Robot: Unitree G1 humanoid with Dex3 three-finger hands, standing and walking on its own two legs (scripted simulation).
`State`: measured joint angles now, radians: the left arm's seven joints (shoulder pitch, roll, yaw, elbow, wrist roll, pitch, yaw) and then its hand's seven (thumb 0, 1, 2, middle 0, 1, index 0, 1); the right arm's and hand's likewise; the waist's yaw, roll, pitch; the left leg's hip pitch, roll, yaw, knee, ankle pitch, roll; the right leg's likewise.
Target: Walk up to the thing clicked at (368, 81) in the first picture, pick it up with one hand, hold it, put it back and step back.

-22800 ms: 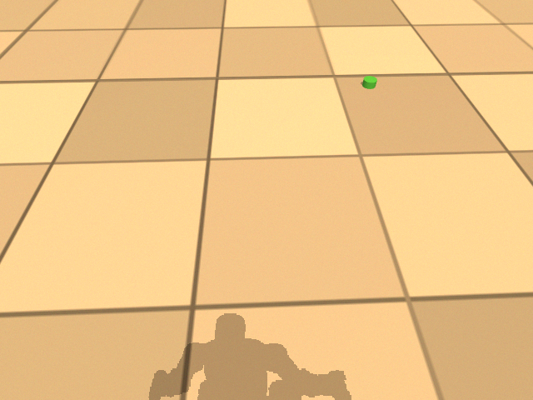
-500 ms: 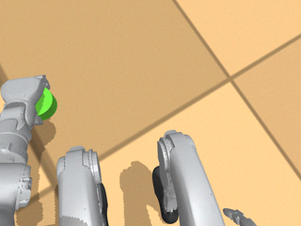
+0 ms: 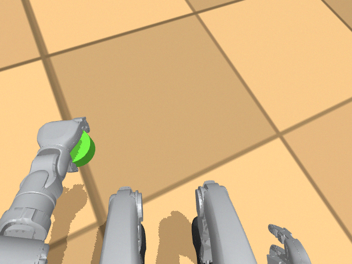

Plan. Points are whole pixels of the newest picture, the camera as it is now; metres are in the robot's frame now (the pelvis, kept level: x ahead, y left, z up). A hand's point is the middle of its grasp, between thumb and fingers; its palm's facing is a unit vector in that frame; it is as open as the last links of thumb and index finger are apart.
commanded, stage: lift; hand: left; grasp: from above
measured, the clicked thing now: (74, 147) +0.41 +0.24 -0.13
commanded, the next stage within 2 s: hold in 0.82 s
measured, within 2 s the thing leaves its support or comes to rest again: neither
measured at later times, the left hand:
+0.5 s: hand (33, 134) +0.36 +0.23 +0.08, palm faces -0.46 -0.08 -0.88, open 11.3 cm
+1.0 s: hand (6, 102) +0.38 +0.23 +0.16, palm faces -0.45 -0.07 -0.89, open 11.3 cm
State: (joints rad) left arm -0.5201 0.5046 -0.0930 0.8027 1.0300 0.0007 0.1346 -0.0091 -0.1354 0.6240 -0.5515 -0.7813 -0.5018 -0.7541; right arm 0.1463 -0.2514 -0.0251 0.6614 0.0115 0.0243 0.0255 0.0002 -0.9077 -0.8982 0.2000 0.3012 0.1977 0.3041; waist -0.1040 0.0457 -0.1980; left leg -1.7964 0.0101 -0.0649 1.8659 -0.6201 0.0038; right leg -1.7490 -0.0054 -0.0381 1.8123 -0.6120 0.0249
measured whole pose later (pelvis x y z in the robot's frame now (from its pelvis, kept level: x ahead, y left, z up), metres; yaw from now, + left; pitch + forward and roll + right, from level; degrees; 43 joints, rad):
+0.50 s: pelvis +0.04 +0.00 +0.17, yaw +1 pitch +18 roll -2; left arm -0.34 0.40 -0.18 0.82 1.00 0.03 0.15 -0.01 -0.15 0.65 -0.55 -0.79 -0.50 -0.76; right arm 0.23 -0.24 -0.03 0.73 0.04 0.00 -0.06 0.00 -0.91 -0.90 0.20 0.30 0.20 0.30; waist -0.08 0.04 -0.15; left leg -1.03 0.03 -0.02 1.21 -0.49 0.00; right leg -1.01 0.01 -0.01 1.17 -0.47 0.02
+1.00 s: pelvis +0.07 +0.00 +0.24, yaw +1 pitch +10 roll -1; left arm -0.31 0.37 -0.20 0.84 1.00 0.03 0.15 -0.01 -0.16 0.67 -0.55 -0.79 -0.50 -0.77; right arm 0.25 -0.24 -0.04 0.73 0.04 0.02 -0.04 0.00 -0.90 -0.90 0.20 0.30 0.20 0.30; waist -0.05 0.03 -0.08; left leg -0.62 0.02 0.01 0.81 -0.36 0.00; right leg -0.61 0.00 0.02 0.78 -0.35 0.02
